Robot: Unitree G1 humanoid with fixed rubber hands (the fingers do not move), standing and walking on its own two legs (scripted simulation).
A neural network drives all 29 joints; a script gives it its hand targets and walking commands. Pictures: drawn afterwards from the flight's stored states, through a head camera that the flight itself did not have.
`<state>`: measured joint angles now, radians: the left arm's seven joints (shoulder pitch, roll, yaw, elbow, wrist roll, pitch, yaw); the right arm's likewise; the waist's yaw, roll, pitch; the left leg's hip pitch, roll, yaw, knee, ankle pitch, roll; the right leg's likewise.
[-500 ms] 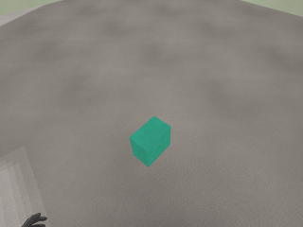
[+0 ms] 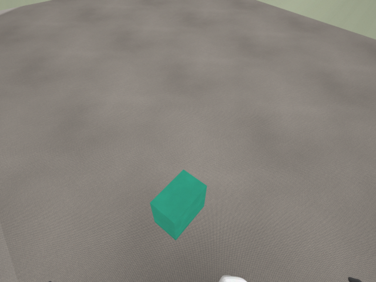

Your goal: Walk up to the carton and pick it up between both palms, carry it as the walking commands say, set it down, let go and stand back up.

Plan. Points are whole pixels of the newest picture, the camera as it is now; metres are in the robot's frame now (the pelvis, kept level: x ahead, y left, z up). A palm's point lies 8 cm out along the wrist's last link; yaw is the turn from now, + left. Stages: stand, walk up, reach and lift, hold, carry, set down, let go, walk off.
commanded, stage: walk up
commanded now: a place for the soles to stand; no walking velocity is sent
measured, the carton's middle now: (179, 204) +0.60 +0.01 -0.65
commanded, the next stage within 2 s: none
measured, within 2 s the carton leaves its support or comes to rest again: neither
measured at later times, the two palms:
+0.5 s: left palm out of the picture +0.18 +0.34 -0.11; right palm (308, 222) +0.26 -0.31 -0.08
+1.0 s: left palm (49, 232) +0.28 +0.33 -0.08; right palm (311, 223) +0.25 -0.31 -0.08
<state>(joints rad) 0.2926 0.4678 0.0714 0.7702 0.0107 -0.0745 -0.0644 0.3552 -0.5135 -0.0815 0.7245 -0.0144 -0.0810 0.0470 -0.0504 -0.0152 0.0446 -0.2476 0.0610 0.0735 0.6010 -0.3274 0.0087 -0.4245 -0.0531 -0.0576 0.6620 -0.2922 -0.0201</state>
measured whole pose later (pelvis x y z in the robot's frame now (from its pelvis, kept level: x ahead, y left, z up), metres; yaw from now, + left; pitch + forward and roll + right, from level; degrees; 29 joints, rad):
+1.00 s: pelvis +0.15 +0.01 +0.01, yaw -1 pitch -2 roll +0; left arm 0.03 0.42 0.01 1.06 0.01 -0.01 -0.01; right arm 0.03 -0.42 -0.01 1.09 0.00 -0.04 0.00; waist -0.01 0.00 0.04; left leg -0.20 0.05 0.08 0.40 -0.16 0.00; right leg -0.13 -0.02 -0.02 0.43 -0.28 0.01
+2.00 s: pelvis +0.28 -0.29 -0.04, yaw +32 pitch -2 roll +1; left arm 0.24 0.47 0.09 0.71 0.03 0.01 -0.03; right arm 0.26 -0.53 -0.08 0.75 -0.02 -0.05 -0.04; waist 0.05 -0.04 0.09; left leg -0.56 -0.01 -0.03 1.13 -0.57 0.03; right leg -0.48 -0.10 -0.07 0.93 -0.42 0.00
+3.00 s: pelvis +0.30 -0.27 +0.01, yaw +46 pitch -2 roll -1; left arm 0.05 0.44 0.01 1.01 0.00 -0.03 0.00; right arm 0.03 -0.42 -0.01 1.02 0.00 -0.02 0.01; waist 0.01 -0.01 0.06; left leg -0.27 0.00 -0.07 0.56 -0.26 -0.01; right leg -0.21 -0.07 -0.08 0.51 -0.27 0.04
